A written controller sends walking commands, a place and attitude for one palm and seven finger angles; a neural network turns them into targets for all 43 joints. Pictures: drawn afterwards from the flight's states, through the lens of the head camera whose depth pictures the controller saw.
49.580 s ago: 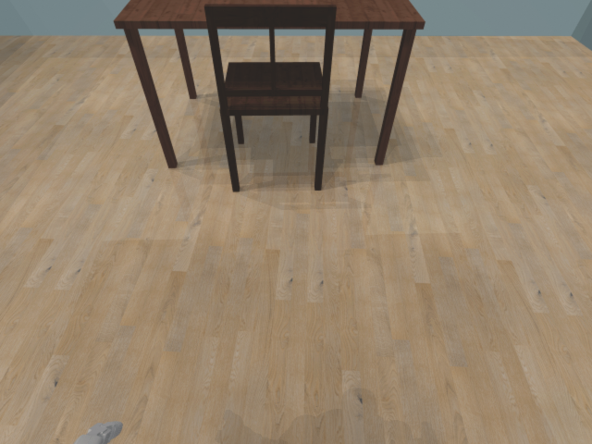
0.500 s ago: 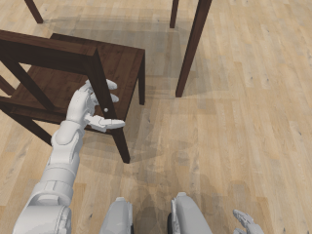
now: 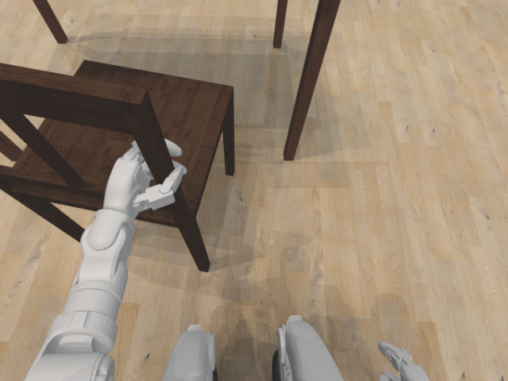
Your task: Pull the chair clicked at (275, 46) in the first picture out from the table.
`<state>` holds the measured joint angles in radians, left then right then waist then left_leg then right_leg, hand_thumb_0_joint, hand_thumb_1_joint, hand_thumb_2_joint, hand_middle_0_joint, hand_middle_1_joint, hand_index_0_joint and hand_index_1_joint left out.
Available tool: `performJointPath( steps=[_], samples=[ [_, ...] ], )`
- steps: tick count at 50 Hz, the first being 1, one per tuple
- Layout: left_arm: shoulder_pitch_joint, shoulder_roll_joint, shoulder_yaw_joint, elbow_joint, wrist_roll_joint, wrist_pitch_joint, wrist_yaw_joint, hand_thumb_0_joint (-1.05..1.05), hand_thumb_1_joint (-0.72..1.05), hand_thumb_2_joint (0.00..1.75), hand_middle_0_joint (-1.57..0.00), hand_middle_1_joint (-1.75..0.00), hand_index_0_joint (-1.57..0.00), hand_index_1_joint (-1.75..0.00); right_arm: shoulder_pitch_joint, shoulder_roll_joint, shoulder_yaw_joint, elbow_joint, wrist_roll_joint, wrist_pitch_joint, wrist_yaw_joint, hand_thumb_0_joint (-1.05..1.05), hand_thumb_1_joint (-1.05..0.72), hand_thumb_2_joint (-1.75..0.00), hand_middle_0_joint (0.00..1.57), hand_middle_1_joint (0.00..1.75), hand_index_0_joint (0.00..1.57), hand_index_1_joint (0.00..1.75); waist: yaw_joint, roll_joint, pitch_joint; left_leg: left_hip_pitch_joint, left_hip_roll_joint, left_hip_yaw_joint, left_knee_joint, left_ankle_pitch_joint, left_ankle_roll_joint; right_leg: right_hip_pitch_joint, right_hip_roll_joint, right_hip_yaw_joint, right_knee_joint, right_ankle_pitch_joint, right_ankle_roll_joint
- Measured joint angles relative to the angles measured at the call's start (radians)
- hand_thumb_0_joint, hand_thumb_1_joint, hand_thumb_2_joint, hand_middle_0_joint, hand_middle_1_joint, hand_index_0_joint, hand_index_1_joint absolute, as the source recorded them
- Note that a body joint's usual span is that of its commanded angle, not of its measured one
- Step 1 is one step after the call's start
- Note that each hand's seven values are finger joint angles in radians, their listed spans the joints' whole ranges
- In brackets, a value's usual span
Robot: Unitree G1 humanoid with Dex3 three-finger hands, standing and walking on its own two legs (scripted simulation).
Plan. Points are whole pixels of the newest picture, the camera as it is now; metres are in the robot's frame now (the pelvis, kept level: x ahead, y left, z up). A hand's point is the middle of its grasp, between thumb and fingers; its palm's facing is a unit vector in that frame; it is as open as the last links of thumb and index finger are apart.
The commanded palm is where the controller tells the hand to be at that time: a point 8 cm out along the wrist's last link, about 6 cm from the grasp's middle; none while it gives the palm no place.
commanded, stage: hook a spindle and tug to test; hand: left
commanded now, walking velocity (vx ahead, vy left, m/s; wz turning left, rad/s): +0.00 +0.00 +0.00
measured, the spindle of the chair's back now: (46, 151) +0.49 +0.33 +0.00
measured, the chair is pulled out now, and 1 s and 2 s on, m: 0.23 0.28 0.43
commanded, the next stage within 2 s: step backward, pulling the chair out in 0.40 s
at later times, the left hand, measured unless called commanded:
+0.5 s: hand (162, 205) +0.38 +0.13 +0.02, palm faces -0.23 -0.97 -0.03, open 6.0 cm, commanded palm +0.37 +0.18 +0.03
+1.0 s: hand (176, 211) +0.36 +0.10 +0.04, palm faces -0.11 -0.99 -0.08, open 5.7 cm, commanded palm +0.33 +0.16 +0.04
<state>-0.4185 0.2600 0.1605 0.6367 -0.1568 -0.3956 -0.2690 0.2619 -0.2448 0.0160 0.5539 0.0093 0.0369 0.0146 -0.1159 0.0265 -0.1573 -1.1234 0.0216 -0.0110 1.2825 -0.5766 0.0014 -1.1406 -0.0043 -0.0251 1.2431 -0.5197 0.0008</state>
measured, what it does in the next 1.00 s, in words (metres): rises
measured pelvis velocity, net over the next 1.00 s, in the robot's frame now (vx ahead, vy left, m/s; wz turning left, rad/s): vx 0.00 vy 0.02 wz -0.10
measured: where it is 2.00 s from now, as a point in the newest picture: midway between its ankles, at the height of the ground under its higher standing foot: outside the picture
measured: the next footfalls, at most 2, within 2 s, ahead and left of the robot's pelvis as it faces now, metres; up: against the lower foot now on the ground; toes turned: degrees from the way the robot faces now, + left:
none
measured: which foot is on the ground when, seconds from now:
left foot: down 0.00-1.00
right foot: down 0.00-1.00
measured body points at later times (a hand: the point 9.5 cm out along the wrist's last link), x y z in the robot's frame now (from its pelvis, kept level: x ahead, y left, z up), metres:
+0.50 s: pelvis +0.00 +0.00 +0.00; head +0.12 +0.00 +0.43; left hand +0.38 +0.18 +0.03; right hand +0.14 -0.25 -0.11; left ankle +0.01 +0.12 -0.62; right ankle +0.03 -0.12 -0.62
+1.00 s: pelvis +0.00 +0.02 +0.10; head +0.08 +0.02 +0.54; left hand +0.36 +0.16 +0.05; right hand +0.07 -0.25 -0.02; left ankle +0.01 +0.12 -0.62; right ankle +0.03 -0.12 -0.62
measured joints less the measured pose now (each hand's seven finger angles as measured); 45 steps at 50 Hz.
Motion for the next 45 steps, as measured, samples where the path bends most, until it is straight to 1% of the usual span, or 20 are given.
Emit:
performJointPath(
  steps=[5, 11, 17, 26, 27, 28, 29, 30, 31, 32, 34, 35, 37, 40, 42, 45],
  samples=[
    [0.052, 0.0, -0.008, -0.048, -0.01, 0.008, -0.002, 0.01, 0.64, 0.79, -0.37, -1.38, -0.37, -1.44, -0.006, 0.0, -0.004, -0.011, 0.002, -0.001, 0.003, 0.01, -0.9, -0.9, 0.2, 0.3, 0.2, 0.29, 0.005, 0.0, -0.002, 0.013, 0.001, 0.001, -0.007, -0.002, -0.002, 0.012, 0.001, 0.001, -0.005, -0.003, -0.002],
    [0.108, -0.005, -0.027, -0.093, -0.016, 0.005, -0.012, 0.01, 0.64, 0.81, -0.36, -1.39, -0.36, -1.45, -0.014, -0.004, -0.006, -0.018, 0.003, -0.006, 0.001, 0.01, -0.9, -0.9, 0.2, 0.3, 0.2, 0.29, 0.018, 0.0, -0.004, 0.027, -0.002, -0.004, -0.012, -0.005, -0.003, 0.027, -0.002, -0.004, -0.008, -0.009, -0.003],
    [0.109, -0.008, -0.042, -0.103, -0.014, -0.005, -0.024, 0.01, 0.63, 0.82, -0.38, -1.4, -0.37, -1.45, -0.033, -0.008, -0.005, -0.015, 0.003, -0.015, -0.006, 0.0, -0.9, -0.9, 0.2, 0.3, 0.2, 0.29, 0.031, -0.002, -0.001, 0.017, -0.007, -0.014, 0.003, -0.007, -0.005, 0.023, -0.007, -0.014, 0.005, -0.015, -0.005],
    [0.105, -0.008, -0.044, -0.118, -0.021, 0.025, -0.021, 0.01, 0.64, 0.82, -0.37, -1.4, -0.37, -1.45, -0.048, -0.003, -0.004, -0.021, 0.003, -0.023, -0.01, 0.01, -0.9, -0.9, 0.2, 0.3, 0.2, 0.29, 0.032, 0.002, -0.002, 0.006, -0.009, -0.015, 0.014, -0.007, -0.005, 0.013, -0.009, -0.014, 0.016, -0.015, -0.004],
    [0.103, -0.007, -0.048, -0.135, 0.0, 0.046, 0.008, 0.01, 0.63, 0.82, -0.37, -1.4, -0.37, -1.45, -0.051, 0.005, -0.003, -0.028, 0.014, -0.006, -0.022, 0.01, -0.9, -0.9, 0.2, 0.3, 0.2, 0.29, 0.035, -0.007, 0.022, 0.033, -0.009, -0.009, 0.004, -0.005, -0.005, 0.035, -0.009, -0.008, 0.011, -0.014, -0.004],
    [0.104, -0.008, -0.061, -0.156, 0.024, 0.084, 0.058, 0.02, 0.63, 0.82, -0.37, -1.38, -0.37, -1.45, -0.055, 0.015, -0.002, -0.037, 0.026, 0.018, -0.041, 0.01, -0.9, -0.9, 0.2, 0.3, 0.2, 0.29, 0.039, -0.015, 0.056, 0.081, -0.009, -0.001, -0.023, 0.003, -0.009, 0.077, -0.009, 0.001, -0.012, -0.001, 0.012],
    [0.109, -0.012, -0.077, -0.169, 0.045, 0.126, 0.111, 0.02, 0.64, 0.82, -0.37, -1.37, -0.37, -1.45, -0.053, 0.025, 0.0, -0.044, 0.035, 0.037, -0.059, 0.01, -0.9, -0.9, 0.2, 0.3, 0.2, 0.29, 0.042, -0.018, 0.083, 0.132, -0.009, 0.005, -0.062, 0.016, -0.002, 0.126, -0.008, 0.006, -0.047, 0.013, 0.017],
    [0.118, -0.02, -0.089, -0.165, 0.055, 0.162, 0.157, 0.02, 0.64, 0.82, -0.35, -1.35, -0.38, -1.45, -0.048, 0.033, 0.005, -0.051, 0.042, 0.052, -0.074, 0.01, -0.9, -0.9, 0.2, 0.3, 0.2, 0.29, 0.041, -0.016, 0.095, 0.18, -0.008, 0.011, -0.109, 0.032, -0.003, 0.172, -0.007, 0.011, -0.092, 0.026, 0.012],
    [0.131, -0.037, -0.092, -0.145, 0.041, 0.175, 0.191, 0.03, 0.64, 0.82, -0.33, -1.31, -0.39, -1.45, -0.039, 0.038, 0.012, -0.057, 0.047, 0.064, -0.086, 0.01, -0.9, -0.9, 0.2, 0.3, 0.2, 0.29, 0.039, -0.011, 0.099, 0.226, -0.006, 0.015, -0.166, 0.079, 0.001, 0.214, -0.004, 0.014, -0.14, 0.041, 0.008],
    [0.144, -0.056, -0.092, -0.123, 0.032, 0.183, 0.222, 0.05, 0.64, 0.82, -0.3, -1.27, -0.4, -1.45, -0.029, 0.042, 0.019, -0.06, 0.051, 0.075, -0.097, 0.01, -0.9, -0.9, 0.2, 0.3, 0.2, 0.29, 0.037, -0.009, 0.097, 0.266, -0.005, 0.021, -0.212, 0.094, 0.003, 0.253, -0.003, 0.019, -0.187, 0.059, 0.006],
    [0.158, -0.094, -0.093, -0.061, 0.015, 0.181, 0.267, 0.07, 0.65, 0.81, -0.26, -1.17, -0.42, -1.45, -0.008, 0.047, 0.03, -0.055, 0.056, 0.092, -0.113, 0.01, -0.9, -0.9, 0.2, 0.3, 0.2, 0.29, 0.04, -0.014, 0.09, 0.34, -0.004, 0.034, -0.299, 0.107, 0.006, 0.323, -0.001, 0.03, -0.275, 0.094, 0.01],
    [0.156, -0.108, -0.099, -0.028, 0.018, 0.178, 0.286, 0.08, 0.65, 0.81, -0.25, -1.14, -0.43, -1.45, 0.001, 0.047, 0.033, -0.046, 0.057, 0.099, -0.119, 0.01, -0.9, -0.9, 0.2, 0.3, 0.2, 0.29, 0.043, -0.02, 0.087, 0.373, -0.004, 0.039, -0.339, 0.116, 0.007, 0.354, -0.001, 0.035, -0.314, 0.11, 0.012],
    [0.138, -0.123, -0.117, 0.042, 0.026, 0.168, 0.308, 0.09, 0.65, 0.8, -0.24, -1.09, -0.45, -1.45, 0.012, 0.044, 0.034, -0.021, 0.056, 0.109, -0.129, 0.01, -0.9, -0.9, 0.21, 0.3, 0.2, 0.29, 0.051, -0.031, 0.085, 0.429, -0.004, 0.044, -0.405, 0.14, 0.008, 0.409, 0.0, 0.039, -0.382, 0.139, 0.015],
    [0.095, -0.123, -0.146, 0.139, 0.045, 0.158, 0.32, 0.09, 0.65, 0.77, -0.25, -1.06, -0.47, -1.45, 0.005, 0.034, 0.022, 0.018, 0.051, 0.12, -0.141, 0.0, -0.9, -0.9, 0.21, 0.3, 0.2, 0.3, 0.057, -0.038, 0.1, 0.496, 0.001, 0.052, -0.477, 0.173, 0.011, 0.474, 0.005, 0.044, -0.459, 0.185, 0.02],
    [0.066, -0.114, -0.158, 0.194, 0.051, 0.155, 0.319, 0.09, 0.65, 0.76, -0.26, -1.05, -0.48, -1.45, -0.007, 0.026, 0.01, 0.034, 0.048, 0.126, -0.146, 0.0, -0.9, -0.9, 0.21, 0.3, 0.2, 0.3, 0.056, -0.037, 0.117, 0.533, 0.007, 0.061, -0.512, 0.191, 0.013, 0.507, 0.009, 0.046, -0.496, 0.219, 0.022],
    [0.041, -0.097, -0.165, 0.252, 0.062, 0.157, 0.318, 0.08, 0.65, 0.74, -0.28, -1.06, -0.49, -1.45, -0.022, 0.016, -0.005, 0.039, 0.044, 0.137, -0.147, 0.0, -0.9, -0.9, 0.21, 0.3, 0.2, 0.3, 0.048, -0.035, 0.139, 0.582, 0.015, 0.085, -0.55, 0.209, 0.018, 0.549, 0.012, 0.049, -0.542, 0.251, 0.019]
  ],
)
